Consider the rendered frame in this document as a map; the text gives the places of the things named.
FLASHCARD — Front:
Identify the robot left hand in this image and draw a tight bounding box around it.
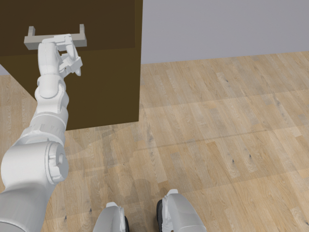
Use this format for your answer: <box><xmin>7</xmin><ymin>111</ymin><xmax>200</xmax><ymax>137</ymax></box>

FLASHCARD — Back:
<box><xmin>38</xmin><ymin>34</ymin><xmax>83</xmax><ymax>80</ymax></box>

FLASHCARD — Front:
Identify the robot right shin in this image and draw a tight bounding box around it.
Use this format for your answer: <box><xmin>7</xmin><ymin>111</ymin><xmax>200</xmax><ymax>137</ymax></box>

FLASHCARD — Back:
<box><xmin>162</xmin><ymin>189</ymin><xmax>178</xmax><ymax>232</ymax></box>

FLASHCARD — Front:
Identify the left robot forearm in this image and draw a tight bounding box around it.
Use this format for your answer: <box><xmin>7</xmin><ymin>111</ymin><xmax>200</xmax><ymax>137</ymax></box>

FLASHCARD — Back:
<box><xmin>0</xmin><ymin>74</ymin><xmax>69</xmax><ymax>185</ymax></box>

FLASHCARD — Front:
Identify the left robot upper arm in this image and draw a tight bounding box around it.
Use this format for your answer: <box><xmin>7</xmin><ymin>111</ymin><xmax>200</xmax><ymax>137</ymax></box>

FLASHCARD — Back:
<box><xmin>0</xmin><ymin>141</ymin><xmax>69</xmax><ymax>232</ymax></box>

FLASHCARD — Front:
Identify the left robot thigh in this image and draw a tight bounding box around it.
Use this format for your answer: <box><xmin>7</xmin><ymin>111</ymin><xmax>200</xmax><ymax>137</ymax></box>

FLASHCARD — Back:
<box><xmin>93</xmin><ymin>206</ymin><xmax>126</xmax><ymax>232</ymax></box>

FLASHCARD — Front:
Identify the handle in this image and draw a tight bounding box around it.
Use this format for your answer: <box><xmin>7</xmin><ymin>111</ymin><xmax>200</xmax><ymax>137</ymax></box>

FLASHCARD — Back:
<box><xmin>24</xmin><ymin>24</ymin><xmax>87</xmax><ymax>50</ymax></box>

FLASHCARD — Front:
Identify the drawer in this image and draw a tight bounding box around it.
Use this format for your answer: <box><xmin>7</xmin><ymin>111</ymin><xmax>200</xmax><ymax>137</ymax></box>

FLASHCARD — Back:
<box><xmin>0</xmin><ymin>0</ymin><xmax>135</xmax><ymax>57</ymax></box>

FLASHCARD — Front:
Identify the cabinet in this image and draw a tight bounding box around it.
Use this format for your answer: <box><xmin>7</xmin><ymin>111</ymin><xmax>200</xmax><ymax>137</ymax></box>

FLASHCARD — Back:
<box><xmin>0</xmin><ymin>0</ymin><xmax>143</xmax><ymax>131</ymax></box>

